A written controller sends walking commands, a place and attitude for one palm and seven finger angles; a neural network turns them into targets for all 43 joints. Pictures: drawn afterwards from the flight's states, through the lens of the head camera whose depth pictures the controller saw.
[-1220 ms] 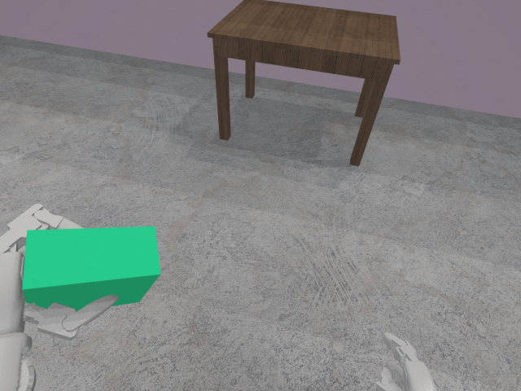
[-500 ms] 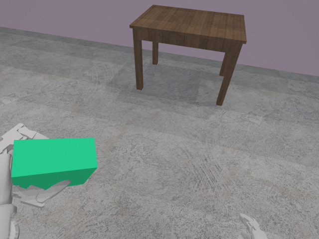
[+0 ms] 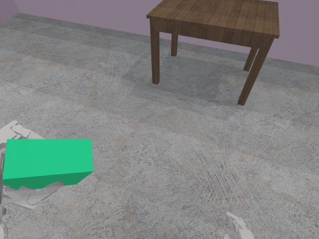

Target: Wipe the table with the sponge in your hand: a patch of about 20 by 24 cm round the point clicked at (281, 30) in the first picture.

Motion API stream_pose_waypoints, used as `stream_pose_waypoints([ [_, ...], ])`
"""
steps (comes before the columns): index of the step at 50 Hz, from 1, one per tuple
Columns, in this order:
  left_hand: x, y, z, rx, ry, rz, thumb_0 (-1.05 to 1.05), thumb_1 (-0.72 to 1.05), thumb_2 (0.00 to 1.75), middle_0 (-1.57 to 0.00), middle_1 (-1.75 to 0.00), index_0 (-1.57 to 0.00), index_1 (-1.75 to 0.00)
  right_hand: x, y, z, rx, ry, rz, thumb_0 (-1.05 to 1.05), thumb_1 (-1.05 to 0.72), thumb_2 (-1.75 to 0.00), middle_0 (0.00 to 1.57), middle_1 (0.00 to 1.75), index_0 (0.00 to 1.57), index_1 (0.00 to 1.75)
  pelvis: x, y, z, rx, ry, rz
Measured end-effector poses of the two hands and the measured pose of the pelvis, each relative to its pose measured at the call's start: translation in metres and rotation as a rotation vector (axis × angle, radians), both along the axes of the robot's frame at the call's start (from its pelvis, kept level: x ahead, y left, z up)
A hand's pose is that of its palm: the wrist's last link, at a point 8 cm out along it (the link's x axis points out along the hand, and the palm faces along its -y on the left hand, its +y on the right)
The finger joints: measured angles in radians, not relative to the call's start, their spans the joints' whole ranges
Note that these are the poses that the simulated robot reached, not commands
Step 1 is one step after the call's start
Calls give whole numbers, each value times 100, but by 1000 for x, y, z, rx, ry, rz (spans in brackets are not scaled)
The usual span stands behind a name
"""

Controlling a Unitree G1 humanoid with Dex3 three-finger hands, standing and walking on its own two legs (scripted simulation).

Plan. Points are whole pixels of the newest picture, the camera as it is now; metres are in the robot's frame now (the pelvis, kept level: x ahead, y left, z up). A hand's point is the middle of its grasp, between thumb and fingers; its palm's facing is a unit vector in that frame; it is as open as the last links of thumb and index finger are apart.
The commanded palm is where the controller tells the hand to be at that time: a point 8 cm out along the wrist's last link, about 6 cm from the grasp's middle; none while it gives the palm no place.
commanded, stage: walk to a spot facing it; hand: left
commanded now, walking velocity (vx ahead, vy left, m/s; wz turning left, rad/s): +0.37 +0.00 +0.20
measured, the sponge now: (61, 165) +0.22 +0.20 +0.15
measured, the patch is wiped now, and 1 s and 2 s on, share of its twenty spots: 0.00 0.00 0.00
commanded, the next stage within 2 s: none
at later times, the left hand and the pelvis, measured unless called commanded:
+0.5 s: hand (50, 109) +0.35 +0.26 +0.17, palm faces +0.52 -0.76 -0.39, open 10.2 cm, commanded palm +0.27 +0.29 +0.18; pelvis +0.14 -0.01 -0.01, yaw +6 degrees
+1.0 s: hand (85, 75) +0.47 +0.22 +0.18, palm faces +0.51 -0.73 -0.45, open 10.1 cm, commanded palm +0.40 +0.26 +0.18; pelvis +0.30 -0.05 +0.01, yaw +10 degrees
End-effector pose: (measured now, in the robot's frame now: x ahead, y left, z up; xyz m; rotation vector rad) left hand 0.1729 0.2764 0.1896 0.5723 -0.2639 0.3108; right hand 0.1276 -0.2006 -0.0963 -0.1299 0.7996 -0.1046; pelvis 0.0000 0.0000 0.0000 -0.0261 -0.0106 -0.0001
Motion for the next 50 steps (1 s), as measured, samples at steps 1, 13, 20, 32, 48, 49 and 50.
stream_pose_waypoints([
  [1,5,-4,-3,18,-3,9,0,-49,98,-75,-133,-74,-133,9,-6,-6,-1,-3,7,1,-90,-90,20,30,20,30,6,-6,-6,9,-1,14],
  [13,43,-14,-4,-43,-1,86,0,-49,98,-75,-134,-74,-133,106,-66,18,-159,27,58,1,-90,-90,20,30,20,30,67,-23,3,46,1,93],
  [20,82,11,-1,-50,-121,129,0,-49,98,-75,-134,-74,-133,170,-48,26,-203,-57,75,1,-90,-90,19,30,19,30,117,-5,-9,48,-8,90],
  [32,161,-14,12,-11,-51,93,-1,-49,99,-75,-134,-74,-134,229,10,10,56,-52,123,1,-90,-90,20,30,20,30,186,-23,3,22,7,94],
  [48,238,-31,0,-37,7,192,0,-49,99,-75,-134,-74,-134,335,-84,10,-143,57,130,1,-90,-90,20,30,20,30,283,-50,6,53,4,177],
  [49,243,-29,2,-34,-5,189,0,-49,99,-75,-134,-74,-134,344,-85,16,-158,45,130,1,-90,-90,19,30,20,30,289,-48,6,53,6,177],
  [50,248,-26,3,-32,-20,187,0,-49,99,-75,-134,-74,-134,352,-85,20,-172,33,130,1,-90,-90,19,30,19,30,296,-46,6,52,7,178],
])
